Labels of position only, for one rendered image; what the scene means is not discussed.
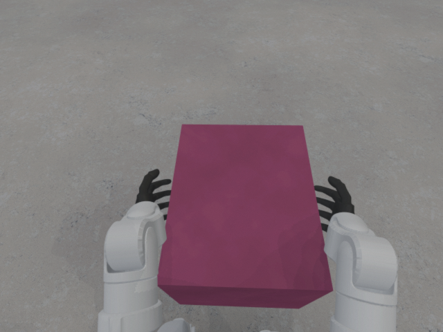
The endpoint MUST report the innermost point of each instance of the robot left hand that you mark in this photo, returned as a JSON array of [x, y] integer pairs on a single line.
[[147, 187]]

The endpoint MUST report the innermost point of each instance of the robot right hand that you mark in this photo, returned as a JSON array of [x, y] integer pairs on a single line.
[[341, 197]]

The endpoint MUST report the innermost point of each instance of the carton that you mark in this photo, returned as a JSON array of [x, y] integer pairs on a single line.
[[243, 226]]

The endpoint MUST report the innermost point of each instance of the right robot forearm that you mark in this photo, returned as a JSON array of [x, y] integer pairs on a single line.
[[366, 276]]

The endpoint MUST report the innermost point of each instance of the left robot forearm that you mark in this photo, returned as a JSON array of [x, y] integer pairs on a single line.
[[131, 267]]

